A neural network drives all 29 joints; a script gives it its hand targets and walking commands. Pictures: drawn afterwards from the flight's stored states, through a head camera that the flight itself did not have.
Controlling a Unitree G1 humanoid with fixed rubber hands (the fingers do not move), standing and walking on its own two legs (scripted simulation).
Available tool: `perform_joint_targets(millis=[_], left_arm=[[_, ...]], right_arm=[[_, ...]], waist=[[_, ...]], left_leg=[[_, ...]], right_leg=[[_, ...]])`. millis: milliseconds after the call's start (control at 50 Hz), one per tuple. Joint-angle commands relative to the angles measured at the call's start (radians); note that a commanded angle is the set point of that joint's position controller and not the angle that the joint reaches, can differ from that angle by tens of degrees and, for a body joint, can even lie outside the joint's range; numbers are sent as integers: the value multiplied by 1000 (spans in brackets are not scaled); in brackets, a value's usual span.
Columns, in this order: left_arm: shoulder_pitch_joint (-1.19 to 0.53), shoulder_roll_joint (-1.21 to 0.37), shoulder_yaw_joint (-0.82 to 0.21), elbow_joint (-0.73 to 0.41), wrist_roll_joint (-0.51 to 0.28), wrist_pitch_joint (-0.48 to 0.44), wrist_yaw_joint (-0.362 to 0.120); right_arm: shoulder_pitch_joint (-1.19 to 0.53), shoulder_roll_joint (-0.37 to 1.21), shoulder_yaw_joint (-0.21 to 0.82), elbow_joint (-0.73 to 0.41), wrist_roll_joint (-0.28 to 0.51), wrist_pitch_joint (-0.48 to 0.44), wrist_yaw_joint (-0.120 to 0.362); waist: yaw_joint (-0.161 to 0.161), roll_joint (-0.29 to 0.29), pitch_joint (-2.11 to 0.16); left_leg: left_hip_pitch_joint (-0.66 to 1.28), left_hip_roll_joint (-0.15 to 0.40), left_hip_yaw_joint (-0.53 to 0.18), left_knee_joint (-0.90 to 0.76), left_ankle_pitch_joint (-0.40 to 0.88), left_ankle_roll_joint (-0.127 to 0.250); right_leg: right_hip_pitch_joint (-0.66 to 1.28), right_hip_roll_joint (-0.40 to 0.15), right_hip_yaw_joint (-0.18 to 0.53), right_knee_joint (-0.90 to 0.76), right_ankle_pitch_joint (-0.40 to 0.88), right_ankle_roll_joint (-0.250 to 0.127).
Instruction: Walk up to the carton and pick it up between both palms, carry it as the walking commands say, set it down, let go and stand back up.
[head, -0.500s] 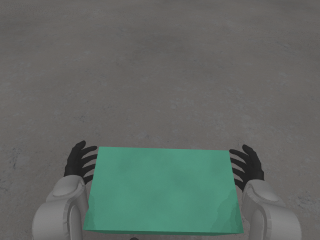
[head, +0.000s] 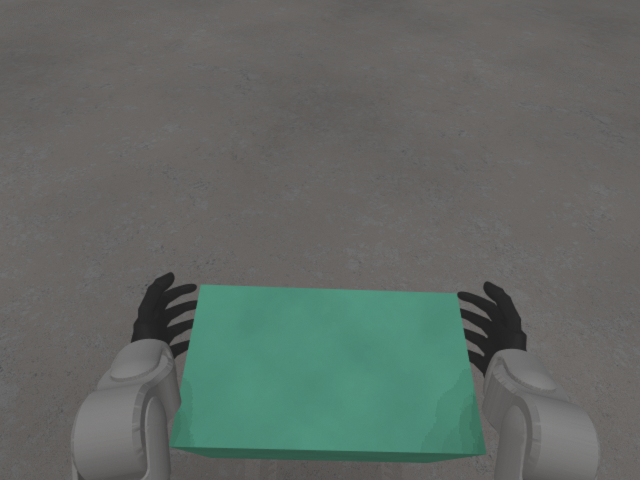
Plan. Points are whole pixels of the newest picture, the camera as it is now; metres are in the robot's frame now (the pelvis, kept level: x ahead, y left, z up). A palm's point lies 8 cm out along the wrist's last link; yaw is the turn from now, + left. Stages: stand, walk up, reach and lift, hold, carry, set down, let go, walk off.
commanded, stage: carry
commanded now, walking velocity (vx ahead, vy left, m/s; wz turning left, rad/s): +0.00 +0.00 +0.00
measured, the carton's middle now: (324, 381) +0.25 +0.01 +0.02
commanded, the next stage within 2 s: none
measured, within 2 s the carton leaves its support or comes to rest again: neither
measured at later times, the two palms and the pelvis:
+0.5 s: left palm (169, 309) +0.30 +0.19 +0.09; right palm (478, 319) +0.30 -0.17 +0.09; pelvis +0.06 +0.01 +0.00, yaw +1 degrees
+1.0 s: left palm (150, 328) +0.28 +0.21 +0.07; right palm (457, 335) +0.29 -0.14 +0.08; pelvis +0.03 +0.03 +0.00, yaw +2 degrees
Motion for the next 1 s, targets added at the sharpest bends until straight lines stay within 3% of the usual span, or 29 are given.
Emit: perform_joint_targets(millis=[0,20,40,60,100,120,160,260,420,660,980], left_arm=[[-324,-791,-748,-7,-394,41,-247],[-338,-806,-748,-21,-394,35,-247],[-353,-819,-749,-30,-395,28,-246],[-347,-822,-745,-27,-390,23,-244],[-322,-820,-747,-23,-377,13,-240],[-330,-819,-752,-28,-378,7,-237],[-321,-806,-753,-35,-372,0,-229],[-294,-756,-727,11,-349,-10,-223],[-338,-752,-723,46,-346,-49,-226],[-385,-729,-668,171,-298,-117,-233],[-455,-701,-568,402,-209,-275,-263]], right_arm=[[-320,782,761,-28,356,43,188],[-342,804,772,-42,369,38,189],[-348,820,776,-45,376,31,193],[-345,834,777,-42,382,25,195],[-342,833,781,-52,386,14,196],[-346,836,783,-52,391,8,195],[-341,825,791,-55,398,4,195],[-312,775,757,1,374,-6,191],[-331,759,727,43,355,-49,194],[-384,736,681,159,323,-124,208],[-440,690,560,390,231,-279,238]], waist=[[-18,-199,-315],[-20,-173,-316],[-27,-164,-312],[-35,-132,-308],[-35,-73,-312],[-35,-16,-321],[-36,6,-336],[-41,-16,-322],[-44,22,-296],[-43,15,-231],[-37,10,-212]], left_leg=[[-178,-3,-62,113,-124,-20],[-175,7,-71,46,-140,-14],[-149,15,-62,-61,-77,-13],[-105,24,-52,-142,29,-15],[-50,60,-81,-161,242,-8],[-27,89,-96,-117,393,-6],[-2,100,-89,-71,516,-8],[-35,73,-85,-50,464,-12],[-13,99,-110,-49,598,4],[-86,92,-136,-134,370,18],[-105,81,-143,-172,327,31]], right_leg=[[433,-301,301,-55,913,-81],[426,-287,285,-79,765,-79],[396,-269,262,-96,599,-66],[359,-234,221,-94,509,-37],[315,-175,145,-53,446,1],[288,-159,126,-36,431,8],[273,-150,123,-5,479,4],[285,-154,128,28,572,-8],[218,-123,110,45,386,16],[192,-128,125,-25,154,36],[181,-124,124,-34,59,56]])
